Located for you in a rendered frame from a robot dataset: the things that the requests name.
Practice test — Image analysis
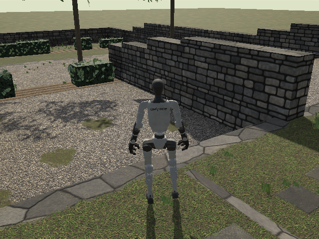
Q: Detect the right robot hand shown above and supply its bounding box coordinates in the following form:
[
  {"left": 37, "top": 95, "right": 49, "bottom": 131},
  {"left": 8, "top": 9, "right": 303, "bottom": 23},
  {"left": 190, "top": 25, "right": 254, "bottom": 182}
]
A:
[{"left": 178, "top": 139, "right": 189, "bottom": 151}]

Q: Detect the robot foot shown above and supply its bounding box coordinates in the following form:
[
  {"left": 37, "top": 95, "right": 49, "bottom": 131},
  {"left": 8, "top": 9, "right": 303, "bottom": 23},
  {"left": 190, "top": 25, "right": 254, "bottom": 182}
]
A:
[
  {"left": 172, "top": 190, "right": 179, "bottom": 199},
  {"left": 146, "top": 191, "right": 154, "bottom": 204}
]

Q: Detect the right robot foot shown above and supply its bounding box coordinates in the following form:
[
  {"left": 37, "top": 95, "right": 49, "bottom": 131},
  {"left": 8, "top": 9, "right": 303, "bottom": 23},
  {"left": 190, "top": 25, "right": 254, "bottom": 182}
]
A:
[{"left": 172, "top": 190, "right": 179, "bottom": 199}]

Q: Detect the left robot foot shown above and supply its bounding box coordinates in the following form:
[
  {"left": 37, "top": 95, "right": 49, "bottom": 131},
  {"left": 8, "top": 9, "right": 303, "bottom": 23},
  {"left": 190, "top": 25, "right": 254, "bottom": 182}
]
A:
[{"left": 146, "top": 191, "right": 154, "bottom": 204}]

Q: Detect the right robot forearm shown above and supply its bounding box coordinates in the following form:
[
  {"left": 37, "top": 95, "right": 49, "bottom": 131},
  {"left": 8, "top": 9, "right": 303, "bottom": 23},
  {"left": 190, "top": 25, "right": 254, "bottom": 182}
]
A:
[{"left": 178, "top": 120, "right": 188, "bottom": 141}]

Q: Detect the left robot hand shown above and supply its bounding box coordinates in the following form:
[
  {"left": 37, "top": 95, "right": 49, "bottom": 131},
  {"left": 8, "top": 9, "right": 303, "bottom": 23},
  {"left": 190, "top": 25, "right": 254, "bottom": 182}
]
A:
[{"left": 129, "top": 142, "right": 140, "bottom": 155}]

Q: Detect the robot left upper arm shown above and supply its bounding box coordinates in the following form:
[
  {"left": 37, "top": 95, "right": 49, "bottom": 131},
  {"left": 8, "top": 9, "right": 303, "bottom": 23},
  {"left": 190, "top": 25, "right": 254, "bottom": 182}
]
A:
[{"left": 135, "top": 101, "right": 148, "bottom": 129}]

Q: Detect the left robot forearm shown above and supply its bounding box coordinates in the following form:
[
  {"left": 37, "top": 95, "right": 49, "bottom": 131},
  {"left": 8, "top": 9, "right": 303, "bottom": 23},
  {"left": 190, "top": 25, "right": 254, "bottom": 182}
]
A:
[{"left": 130, "top": 121, "right": 140, "bottom": 144}]

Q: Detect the robot right upper arm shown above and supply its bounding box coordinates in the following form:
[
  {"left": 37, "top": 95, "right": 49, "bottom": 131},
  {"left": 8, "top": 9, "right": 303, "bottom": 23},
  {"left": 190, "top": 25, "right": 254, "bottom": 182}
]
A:
[{"left": 169, "top": 100, "right": 182, "bottom": 127}]

